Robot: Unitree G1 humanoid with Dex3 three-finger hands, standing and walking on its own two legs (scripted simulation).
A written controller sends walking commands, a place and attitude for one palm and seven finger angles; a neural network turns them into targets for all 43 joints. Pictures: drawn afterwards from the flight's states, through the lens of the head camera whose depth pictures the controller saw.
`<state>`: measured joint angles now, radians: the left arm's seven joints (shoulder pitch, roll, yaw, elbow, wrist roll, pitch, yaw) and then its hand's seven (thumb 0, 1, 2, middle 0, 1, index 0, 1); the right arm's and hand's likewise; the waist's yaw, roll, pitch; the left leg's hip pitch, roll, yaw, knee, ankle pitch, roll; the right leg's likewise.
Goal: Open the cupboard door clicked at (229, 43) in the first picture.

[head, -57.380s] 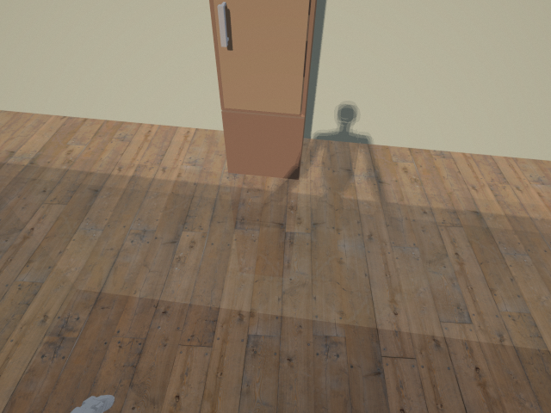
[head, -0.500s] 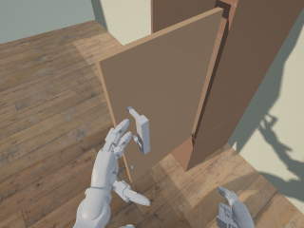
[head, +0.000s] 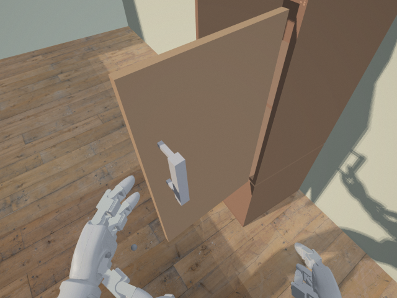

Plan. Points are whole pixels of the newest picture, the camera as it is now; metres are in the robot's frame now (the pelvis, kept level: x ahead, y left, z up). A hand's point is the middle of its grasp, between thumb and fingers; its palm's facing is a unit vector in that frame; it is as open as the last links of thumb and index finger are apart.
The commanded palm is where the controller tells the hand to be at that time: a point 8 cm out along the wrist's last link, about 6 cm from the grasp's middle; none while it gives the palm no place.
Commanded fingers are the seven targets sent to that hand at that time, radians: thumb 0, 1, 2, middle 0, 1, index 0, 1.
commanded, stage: draw the hand back to the body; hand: left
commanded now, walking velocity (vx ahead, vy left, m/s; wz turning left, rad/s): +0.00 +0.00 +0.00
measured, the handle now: (173, 174) +0.34 +0.07 +0.08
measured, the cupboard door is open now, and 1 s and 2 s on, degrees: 96 96 96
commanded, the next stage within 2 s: step back with the hand held close in 1.68 s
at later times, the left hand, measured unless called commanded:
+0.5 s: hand (90, 239) +0.19 +0.17 +0.12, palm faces -0.08 -0.99 -0.07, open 16.3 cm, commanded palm +0.17 +0.23 +0.13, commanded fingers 0.00 -0.47 0.31 -0.15 -0.30 -0.15 -0.30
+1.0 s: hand (17, 212) +0.21 +0.26 +0.17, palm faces +0.29 -0.89 -0.36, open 12.7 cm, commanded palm +0.16 +0.31 +0.19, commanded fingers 0.00 0.41 0.69 -0.18 -0.30 -0.18 -0.30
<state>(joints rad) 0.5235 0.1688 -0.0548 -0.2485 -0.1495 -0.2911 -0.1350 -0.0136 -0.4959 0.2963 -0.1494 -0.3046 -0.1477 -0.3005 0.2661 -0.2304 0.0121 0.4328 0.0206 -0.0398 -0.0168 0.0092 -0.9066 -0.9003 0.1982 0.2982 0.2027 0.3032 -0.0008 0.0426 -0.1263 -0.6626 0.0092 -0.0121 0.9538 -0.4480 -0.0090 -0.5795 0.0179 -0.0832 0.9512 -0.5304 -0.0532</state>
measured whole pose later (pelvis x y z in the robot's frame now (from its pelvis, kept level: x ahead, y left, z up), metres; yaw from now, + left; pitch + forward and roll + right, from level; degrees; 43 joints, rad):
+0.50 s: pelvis +0.00 +0.02 +0.01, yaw -1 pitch +6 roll -2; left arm 0.51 0.25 0.07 -0.33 -0.25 -0.15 -0.19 -0.01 -0.50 0.30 -0.15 -0.30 -0.15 -0.30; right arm 0.29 -0.23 0.04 0.45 0.05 -0.11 -0.06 0.01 -0.91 -0.90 0.20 0.30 0.20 0.30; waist 0.01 0.06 -0.13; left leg -0.57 0.01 0.00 0.89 -0.42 0.02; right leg -0.47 0.02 -0.07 0.84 -0.47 -0.02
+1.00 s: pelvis +0.02 +0.05 +0.05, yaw -1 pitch +0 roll -1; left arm 0.54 0.32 0.16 -0.47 -0.05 -0.03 0.12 -0.01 0.08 0.54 -0.17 -0.31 -0.17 -0.30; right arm 0.23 -0.21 0.07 0.56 0.01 -0.11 -0.08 0.01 -0.90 -0.90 0.20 0.30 0.20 0.30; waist 0.06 0.05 -0.04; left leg -0.27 -0.03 0.03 0.58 -0.31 0.06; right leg -0.17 -0.01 -0.04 0.52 -0.34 0.02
